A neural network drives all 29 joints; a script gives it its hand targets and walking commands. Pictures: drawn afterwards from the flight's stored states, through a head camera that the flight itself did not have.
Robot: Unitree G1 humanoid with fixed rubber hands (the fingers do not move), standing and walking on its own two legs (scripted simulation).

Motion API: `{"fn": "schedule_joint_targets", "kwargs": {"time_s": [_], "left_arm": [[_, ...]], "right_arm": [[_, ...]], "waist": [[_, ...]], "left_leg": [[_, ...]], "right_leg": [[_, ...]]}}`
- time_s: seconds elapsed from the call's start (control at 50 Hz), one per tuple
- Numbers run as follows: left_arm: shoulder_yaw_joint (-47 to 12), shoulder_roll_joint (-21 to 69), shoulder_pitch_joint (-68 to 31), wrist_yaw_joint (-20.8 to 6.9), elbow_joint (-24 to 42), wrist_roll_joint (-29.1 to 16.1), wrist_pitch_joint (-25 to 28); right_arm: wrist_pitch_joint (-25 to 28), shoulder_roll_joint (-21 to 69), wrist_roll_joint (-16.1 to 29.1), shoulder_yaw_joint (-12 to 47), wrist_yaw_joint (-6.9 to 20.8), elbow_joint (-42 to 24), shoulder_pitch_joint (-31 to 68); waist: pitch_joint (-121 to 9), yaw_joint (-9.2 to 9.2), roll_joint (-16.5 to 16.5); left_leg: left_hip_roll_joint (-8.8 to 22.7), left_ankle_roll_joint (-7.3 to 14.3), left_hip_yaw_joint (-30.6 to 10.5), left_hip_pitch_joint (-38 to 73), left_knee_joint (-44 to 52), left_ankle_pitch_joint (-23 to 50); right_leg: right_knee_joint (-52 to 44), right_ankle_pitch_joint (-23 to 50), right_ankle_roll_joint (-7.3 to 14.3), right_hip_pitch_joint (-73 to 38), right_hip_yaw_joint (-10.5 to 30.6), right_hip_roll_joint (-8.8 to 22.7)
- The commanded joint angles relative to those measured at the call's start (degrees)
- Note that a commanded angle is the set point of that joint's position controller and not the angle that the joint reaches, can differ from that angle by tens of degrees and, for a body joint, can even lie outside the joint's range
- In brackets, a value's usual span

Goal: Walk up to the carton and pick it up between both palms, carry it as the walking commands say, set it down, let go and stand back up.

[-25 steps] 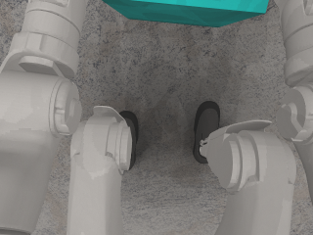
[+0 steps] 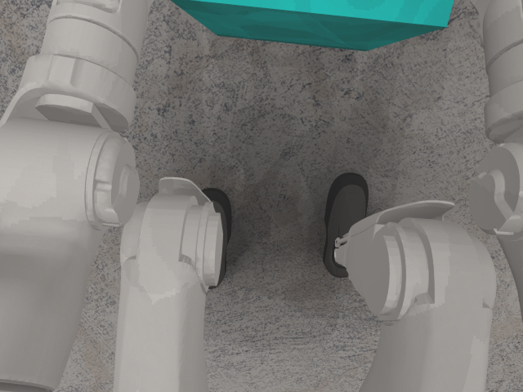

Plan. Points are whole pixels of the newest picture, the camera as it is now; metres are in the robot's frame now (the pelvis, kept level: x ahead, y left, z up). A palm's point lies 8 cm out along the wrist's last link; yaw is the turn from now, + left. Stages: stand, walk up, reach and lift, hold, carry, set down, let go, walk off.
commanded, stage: reach and lift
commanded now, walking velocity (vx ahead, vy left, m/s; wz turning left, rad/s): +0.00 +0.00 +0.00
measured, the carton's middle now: out of the picture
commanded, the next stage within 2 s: none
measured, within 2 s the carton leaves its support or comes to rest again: leaves its support in 0.16 s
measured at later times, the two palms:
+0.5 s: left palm out of the picture +0.59 +0.13 -0.13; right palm out of the picture +0.58 -0.20 -0.12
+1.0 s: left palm out of the picture +0.58 +0.13 -0.08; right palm out of the picture +0.58 -0.20 -0.07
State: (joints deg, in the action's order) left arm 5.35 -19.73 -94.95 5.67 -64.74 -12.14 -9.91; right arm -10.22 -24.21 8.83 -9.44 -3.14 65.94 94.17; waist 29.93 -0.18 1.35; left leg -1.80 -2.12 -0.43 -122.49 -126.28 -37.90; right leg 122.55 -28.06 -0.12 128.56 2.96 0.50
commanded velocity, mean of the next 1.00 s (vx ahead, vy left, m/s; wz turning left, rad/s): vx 0.00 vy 0.00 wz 0.00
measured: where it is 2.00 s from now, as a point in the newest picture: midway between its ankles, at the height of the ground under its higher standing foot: (275, 247)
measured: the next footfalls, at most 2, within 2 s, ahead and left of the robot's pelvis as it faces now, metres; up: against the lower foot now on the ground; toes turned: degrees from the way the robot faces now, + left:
none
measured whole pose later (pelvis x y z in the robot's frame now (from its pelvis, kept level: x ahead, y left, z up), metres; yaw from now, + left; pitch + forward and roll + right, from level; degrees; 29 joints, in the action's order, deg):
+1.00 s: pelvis -0.01 +0.00 +0.04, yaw -1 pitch +29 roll +0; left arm 11.9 -15.8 -90.4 9.1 -46.5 -6.4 -24.2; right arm -25.1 -23.0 3.9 -13.5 -6.1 51.8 93.3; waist 30.1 -0.3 0.1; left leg -2.3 -2.1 -1.9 -112.6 -120.8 -36.9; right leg 116.2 -27.9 -0.7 117.0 1.9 0.5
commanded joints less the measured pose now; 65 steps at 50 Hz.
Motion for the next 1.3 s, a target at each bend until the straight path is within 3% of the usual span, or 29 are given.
{"fn": "schedule_joint_targets", "kwargs": {"time_s": [0.0, 0.14, 0.3, 0.54, 0.88, 1.28], "left_arm": [[-13.68, 53.60, -36.37, -16.42, 21.80, -3.86, -0.54], [-16.65, 54.50, -41.24, -13.92, 32.17, -6.71, -1.86], [-13.55, 58.87, -39.33, -14.46, 31.50, -3.78, -5.80], [-11.00, 63.77, -41.03, -14.98, 33.08, -1.83, -8.84], [-11.76, 66.94, -41.03, -16.31, 39.83, -0.91, -11.71], [-13.01, 68.32, -38.71, -17.08, 41.26, 0.16, -14.73]], "right_arm": [[0.11, 50.11, 2.49, 14.25, 13.93, -18.67, 35.93], [-1.80, 52.99, 5.31, 17.05, 12.20, -28.35, 39.18], [-5.57, 55.23, 3.39, 14.74, 13.59, -28.39, 39.73], [-8.36, 59.16, 3.22, 11.61, 15.12, -29.53, 42.17], [-11.95, 65.93, 2.40, 11.91, 15.47, -32.33, 36.69], [-15.20, 70.00, 1.37, 13.71, 15.52, -35.13, 34.56]], "waist": [[-85.25, -6.04, -1.71], [-112.49, -6.67, -0.93], [-113.99, -6.61, -1.27], [-119.20, -6.36, -3.10], [-134.93, -6.35, -2.34], [-142.57, -5.43, -2.40]], "left_leg": [[-4.85, 1.34, 3.75, 20.62, 8.46, 20.82], [-5.70, 1.01, 4.79, 29.75, 9.08, 29.48], [-5.94, 0.89, 4.75, 33.27, 11.80, 23.92], [-6.24, 0.59, 4.50, 38.63, 14.86, 23.62], [-7.26, 0.12, 5.01, 43.51, 18.39, 27.69], [-7.99, 0.47, 5.11, 47.63, 26.21, 23.97]], "right_leg": [[-2.12, 24.66, 1.32, -53.97, -5.35, -3.08], [-1.78, 36.66, 1.12, -68.90, -6.04, -3.72], [-5.07, 27.90, 1.00, -63.10, -7.47, -4.15], [-8.22, 24.27, 1.10, -60.54, -8.51, -4.92], [-11.59, 30.35, 0.80, -69.26, -7.87, -6.50], [-19.83, 25.44, 0.52, -72.96, -7.62, -7.71]]}}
